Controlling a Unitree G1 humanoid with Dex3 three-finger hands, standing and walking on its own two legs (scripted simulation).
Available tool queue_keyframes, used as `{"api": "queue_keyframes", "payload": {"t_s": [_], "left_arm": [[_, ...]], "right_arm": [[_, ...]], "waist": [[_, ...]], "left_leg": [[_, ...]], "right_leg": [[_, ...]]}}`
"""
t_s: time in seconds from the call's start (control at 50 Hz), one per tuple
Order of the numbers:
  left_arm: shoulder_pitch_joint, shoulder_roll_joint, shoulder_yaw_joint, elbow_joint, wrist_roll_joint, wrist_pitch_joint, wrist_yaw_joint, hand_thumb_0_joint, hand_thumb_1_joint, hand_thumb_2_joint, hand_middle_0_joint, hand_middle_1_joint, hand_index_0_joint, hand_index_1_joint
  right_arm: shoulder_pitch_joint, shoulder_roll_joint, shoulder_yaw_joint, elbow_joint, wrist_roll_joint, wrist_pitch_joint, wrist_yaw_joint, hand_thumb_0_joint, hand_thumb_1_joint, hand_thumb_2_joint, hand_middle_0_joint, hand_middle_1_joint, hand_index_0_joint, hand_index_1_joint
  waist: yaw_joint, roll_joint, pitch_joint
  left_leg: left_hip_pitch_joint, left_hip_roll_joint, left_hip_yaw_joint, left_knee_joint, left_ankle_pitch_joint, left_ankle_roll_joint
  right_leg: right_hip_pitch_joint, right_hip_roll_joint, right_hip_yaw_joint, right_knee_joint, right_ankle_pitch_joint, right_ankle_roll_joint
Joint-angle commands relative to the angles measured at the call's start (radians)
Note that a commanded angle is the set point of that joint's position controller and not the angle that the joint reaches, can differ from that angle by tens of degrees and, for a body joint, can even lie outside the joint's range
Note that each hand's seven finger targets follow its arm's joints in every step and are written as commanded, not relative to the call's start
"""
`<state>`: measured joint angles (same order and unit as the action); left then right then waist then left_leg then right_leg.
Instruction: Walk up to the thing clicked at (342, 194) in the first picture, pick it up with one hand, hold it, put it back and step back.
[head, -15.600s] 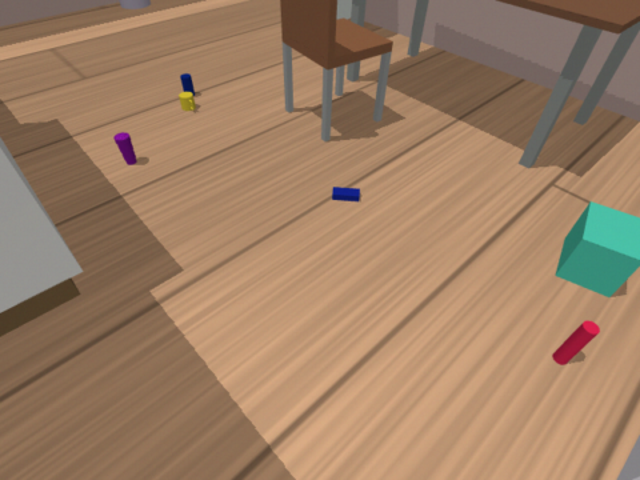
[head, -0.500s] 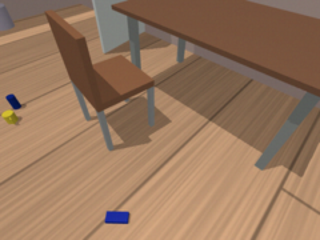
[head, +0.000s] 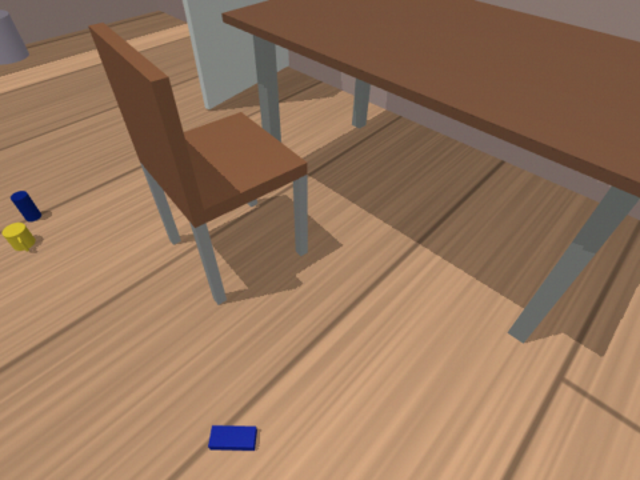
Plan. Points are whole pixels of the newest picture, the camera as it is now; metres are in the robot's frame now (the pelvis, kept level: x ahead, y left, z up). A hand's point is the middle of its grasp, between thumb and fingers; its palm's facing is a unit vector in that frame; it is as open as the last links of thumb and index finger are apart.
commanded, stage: stand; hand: left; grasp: from above
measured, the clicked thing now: (233, 438) +0.42 +0.25 -0.77
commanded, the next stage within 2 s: rise first in 0.36 s
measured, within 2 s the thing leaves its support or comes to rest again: neither
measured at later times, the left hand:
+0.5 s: hand out of the picture +0.07 +0.25 -0.16, palm faces -0.02 -0.94 -0.34, open 7.4 cm
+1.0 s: hand out of the picture +0.13 +0.26 -0.21, palm faces -0.11 -0.91 -0.40, open 13.1 cm
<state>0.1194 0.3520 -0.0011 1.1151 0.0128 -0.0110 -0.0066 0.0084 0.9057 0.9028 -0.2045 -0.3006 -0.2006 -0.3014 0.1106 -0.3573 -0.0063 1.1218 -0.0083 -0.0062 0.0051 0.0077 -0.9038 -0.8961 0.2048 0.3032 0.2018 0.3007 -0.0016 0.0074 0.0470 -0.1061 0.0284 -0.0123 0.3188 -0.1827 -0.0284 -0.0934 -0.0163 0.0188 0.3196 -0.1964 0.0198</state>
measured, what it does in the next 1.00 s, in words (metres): lowers itself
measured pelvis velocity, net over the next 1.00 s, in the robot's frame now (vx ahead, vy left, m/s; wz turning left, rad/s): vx -0.01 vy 0.02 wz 0.00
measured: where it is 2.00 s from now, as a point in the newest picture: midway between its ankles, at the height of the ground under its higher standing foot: outside the picture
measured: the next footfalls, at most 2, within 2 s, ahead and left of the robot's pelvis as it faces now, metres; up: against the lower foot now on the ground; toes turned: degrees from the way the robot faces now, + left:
none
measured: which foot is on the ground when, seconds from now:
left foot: down 0.00-1.00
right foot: down 0.00-1.00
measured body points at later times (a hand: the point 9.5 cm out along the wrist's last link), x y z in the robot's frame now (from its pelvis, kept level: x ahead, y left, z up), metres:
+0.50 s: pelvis +0.00 +0.00 +0.00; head +0.02 +0.00 +0.45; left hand +0.07 +0.30 -0.13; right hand +0.07 -0.30 -0.14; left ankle -0.01 +0.14 -0.75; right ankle -0.01 -0.13 -0.75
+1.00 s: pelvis -0.01 +0.02 -0.06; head +0.07 +0.02 +0.38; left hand +0.14 +0.31 -0.18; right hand +0.13 -0.25 -0.17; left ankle -0.01 +0.14 -0.75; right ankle -0.01 -0.13 -0.75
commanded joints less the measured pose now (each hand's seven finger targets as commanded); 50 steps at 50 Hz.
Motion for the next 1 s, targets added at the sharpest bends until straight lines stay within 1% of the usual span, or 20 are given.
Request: {"api": "queue_keyframes", "payload": {"t_s": [0.0, 0.1, 0.42, 0.44, 0.46, 0.48, 0.5, 0.52, 0.54, 0.56, 0.6, 0.64, 0.66, 0.7, 0.72, 0.78, 0.84, 0.88, 0.92, 0.98], "left_arm": [[-0.019, 0.223, 0.042, -0.057, -0.004, -0.02, 0.019, 0.0, 0.9, 0.9, -0.2, -0.3, -0.2, -0.301], [-0.024, 0.223, 0.044, -0.058, -0.004, -0.019, 0.019, 0.0, 0.9, 0.9, -0.2, -0.3, -0.2, -0.301], [-0.016, 0.218, 0.042, -0.056, -0.005, -0.019, 0.018, 0.0, 0.9, 0.9, -0.2, -0.3, -0.2, -0.301], [-0.018, 0.219, 0.043, -0.054, -0.005, -0.018, 0.018, 0.0, 0.859, 0.879, -0.186, -0.38, -0.201, -0.381], [-0.369, 0.042, 0.044, -0.405, -0.055, -0.111, 0.033, 0.0, 0.779, 0.89, -0.266, -0.445, -0.254, -0.461], [-0.485, 0.111, 0.069, -0.352, -0.051, -0.104, 0.038, 0.0, 0.699, 0.891, -0.275, -0.494, -0.238, -0.531], [-0.298, 0.166, 0.111, -0.133, -0.032, -0.056, 0.041, 0.0, 0.619, 0.905, -0.256, -0.542, -0.218, -0.581], [-0.221, 0.169, 0.128, -0.09, -0.021, -0.04, 0.022, 0.0, 0.539, 0.876, -0.257, -0.605, -0.233, -0.629], [-0.257, 0.196, 0.137, -0.104, 0.001, -0.036, 0.011, 0.0, 0.459, 0.865, -0.224, -0.685, -0.219, -0.709], [-0.318, 0.261, 0.172, -0.152, 0.02, -0.046, 0.003, 0.0, 0.379, 0.866, -0.231, -0.741, -0.224, -0.749], [-0.183, 0.253, 0.198, -0.062, 0.085, -0.025, -0.024, 0.0, 0.219, 0.828, -0.213, -0.852, -0.232, -0.833], [-0.074, 0.239, 0.225, -0.101, 0.128, -0.001, -0.035, 0.0, 0.059, 0.843, -0.215, -0.897, -0.229, -0.881], [-0.091, 0.223, 0.217, -0.165, 0.138, 0.013, -0.03, 0.0, -0.021, 0.834, -0.228, -0.893, -0.241, -0.879], [-0.06, 0.162, 0.187, -0.18, 0.146, 0.071, -0.016, 0.0, -0.181, 0.832, -0.236, -0.912, -0.245, -0.902], [-0.104, 0.167, 0.184, -0.24, 0.154, 0.094, -0.008, 0.0, -0.261, 0.831, -0.234, -0.906, -0.237, -0.903], [-0.079, 0.141, 0.167, -0.279, 0.164, 0.161, -0.001, 0.0, -0.438, 0.868, -0.216, -0.942, -0.213, -0.944], [-0.116, 0.13, 0.168, -0.377, 0.171, 0.17, 0.004, 0.0, -0.469, 0.879, -0.212, -0.95, -0.205, -0.957], [-0.109, 0.161, 0.2, -0.459, 0.188, 0.156, 0.012, 0.0, -0.498, 0.903, -0.184, -0.97, -0.177, -0.977], [-0.083, 0.143, 0.185, -0.564, 0.204, 0.14, 0.014, 0.0, -0.519, 0.913, -0.183, -0.978, -0.174, -0.987], [0.005, 0.159, 0.206, -0.632, 0.229, 0.141, 0.022, 0.0, -0.545, 0.95, -0.162, -0.978, -0.144, -0.997]], "right_arm": [[-0.027, -0.205, -0.037, -0.054, 0.002, -0.02, -0.012, 0.0, -0.9, -0.9, 0.2, 0.3, 0.2, 0.3], [-0.026, -0.208, -0.038, -0.053, 0.001, -0.017, -0.01, 0.0, -0.9, -0.9, 0.2, 0.3, 0.2, 0.3], [-0.018, -0.207, -0.037, -0.053, 0.001, -0.021, -0.012, 0.0, -0.9, -0.9, 0.2, 0.3, 0.2, 0.3], [-0.015, -0.209, -0.038, -0.05, 0.002, -0.019, -0.012, 0.0, -0.915, -0.907, 0.198, 0.3, 0.198, 0.3], [-0.017, -0.037, 0.007, -0.327, 0.068, -0.074, -0.033, 0.0, -0.958, -0.913, 0.199, 0.3, 0.2, 0.3], [0.036, -0.068, 0.0, -0.269, 0.069, -0.074, -0.043, 0.0, -0.902, -0.9, 0.199, 0.3, 0.199, 0.3], [0.065, -0.096, -0.007, -0.254, 0.067, -0.061, -0.049, 0.0, -0.896, -0.9, 0.198, 0.3, 0.199, 0.3], [0.07, -0.097, -0.025, -0.286, 0.065, -0.052, -0.048, 0.0, -0.878, -0.894, 0.199, 0.3, 0.199, 0.3], [0.091, -0.102, -0.044, -0.3, 0.056, -0.054, -0.054, 0.0, -0.888, -0.895, 0.199, 0.3, 0.2, 0.3], [0.103, -0.103, -0.057, -0.312, 0.052, -0.062, -0.061, 0.0, -0.877, -0.892, 0.199, 0.3, 0.2, 0.3], [0.133, -0.095, -0.078, -0.347, 0.032, -0.069, -0.052, 0.0, -0.89, -0.894, 0.2, 0.3, 0.2, 0.3], [0.142, -0.08, -0.092, -0.399, 0.027, -0.068, -0.041, 0.0, -0.913, -0.9, 0.201, 0.3, 0.2, 0.3], [0.134, -0.076, -0.095, -0.43, 0.03, -0.067, -0.04, 0.0, -0.916, -0.9, 0.201, 0.3, 0.2, 0.3], [0.11, -0.066, -0.087, -0.475, 0.037, -0.06, -0.037, 0.0, -0.9, -0.896, 0.201, 0.3, 0.201, 0.3], [0.093, -0.065, -0.086, -0.498, 0.038, -0.06, -0.035, 0.0, -0.872, -0.889, 0.201, 0.3, 0.201, 0.3], [0.073, -0.056, -0.087, -0.549, 0.042, -0.065, -0.024, 0.0, -0.906, -0.9, 0.201, 0.3, 0.2, 0.3], [0.096, -0.053, -0.091, -0.578, 0.036, -0.085, -0.019, 0.0, -0.909, -0.902, 0.201, 0.3, 0.2, 0.3], [0.114, -0.046, -0.096, -0.59, 0.032, -0.1, -0.018, 0.0, -0.908, -0.902, 0.201, 0.3, 0.2, 0.3], [0.113, -0.037, -0.098, -0.623, 0.029, -0.115, -0.019, 0.0, -0.922, -0.906, 0.201, 0.3, 0.2, 0.3], [0.114, -0.034, -0.101, -0.636, 0.026, -0.129, -0.026, 0.0, -0.911, -0.903, 0.201, 0.3, 0.2, 0.3]], "waist": [[-0.001, -0.018, -0.072], [-0.001, -0.018, -0.042], [0.0, -0.016, -0.069], [-0.001, -0.009, -0.069], [-0.109, 0.01, -0.013], [-0.074, 0.005, -0.064], [-0.069, -0.056, -0.027], [-0.034, -0.062, -0.032], [-0.038, -0.072, -0.099], [-0.027, -0.046, -0.178], [-0.016, -0.034, -0.258], [0.04, 0.017, -0.347], [0.041, 0.049, -0.365], [0.031, 0.043, -0.285], [0.025, 0.032, -0.289], [0.006, -0.003, -0.234], [-0.014, -0.021, -0.256], [-0.008, 0.012, -0.316], [-0.016, 0.032, -0.38], [-0.004, 0.072, -0.402]], "left_leg": [[0.034, 0.1, -0.068, -0.03, 0.192, 0.041], [0.008, 0.094, -0.067, -0.041, 0.103, 0.043], [0.031, 0.098, -0.071, -0.027, 0.182, 0.04], [0.024, 0.097, -0.069, -0.028, 0.159, 0.042], [-0.116, -0.037, 0.06, 0.045, -0.002, 0.033], [-0.113, -0.044, 0.06, 0.06, -0.021, 0.035], [-0.157, -0.047, 0.055, 0.081, -0.045, 0.041], [-0.192, -0.039, 0.057, 0.117, -0.021, 0.039], [-0.195, -0.043, 0.056, 0.154, 0.011, 0.042], [-0.191, -0.04, 0.05, 0.183, 0.045, 0.039], [-0.257, -0.049, 0.04, 0.268, 0.097, 0.035], [-0.263, -0.061, 0.042, 0.302, 0.151, 0.028], [-0.25, -0.062, 0.043, 0.298, 0.156, 0.025], [-0.296, -0.058, 0.035, 0.291, 0.115, 0.018], [-0.3, -0.05, 0.03, 0.299, 0.104, 0.018], [-0.385, -0.037, 0.023, 0.352, 0.028, 0.02], [-0.448, -0.032, 0.018, 0.424, -0.038, 0.024], [-0.468, -0.029, 0.016, 0.483, -0.026, 0.023], [-0.469, -0.024, 0.012, 0.531, 0.019, 0.023], [-0.497, -0.016, 0.007, 0.58, 0.048, 0.019]], "right_leg": [[-0.004, -0.111, 0.063, -0.037, 0.195, -0.038], [-0.023, -0.108, 0.07, -0.06, 0.116, -0.037], [-0.011, -0.11, 0.066, -0.038, 0.181, -0.039], [-0.006, -0.111, 0.068, -0.042, 0.168, -0.04], [-0.232, 0.013, -0.024, 0.027, 0.072, -0.019], [-0.173, 0.007, -0.031, 0.034, 0.035, -0.018], [-0.198, 0.015, -0.042, 0.043, -0.004, -0.021], [-0.209, 0.019, -0.049, 0.078, -0.001, -0.023], [-0.221, 0.019, -0.042, 0.108, 0.029, -0.024], [-0.212, 0.016, -0.038, 0.145, 0.078, -0.021], [-0.228, 0.014, -0.04, 0.233, 0.131, -0.023], [-0.196, 0.014, -0.036, 0.278, 0.162, -0.032], [-0.206, 0.015, -0.032, 0.281, 0.161, -0.033], [-0.265, 0.022, -0.042, 0.271, 0.102, -0.034], [-0.28, 0.025, -0.048, 0.279, 0.086, -0.034], [-0.378, 0.033, -0.058, 0.33, -0.004, -0.033], [-0.459, 0.035, -0.06, 0.4, -0.062, -0.029], [-0.501, 0.033, -0.057, 0.466, -0.053, -0.031], [-0.527, 0.029, -0.053, 0.524, -0.013, -0.032], [-0.575, 0.03, -0.054, 0.589, -0.007, -0.034]]}}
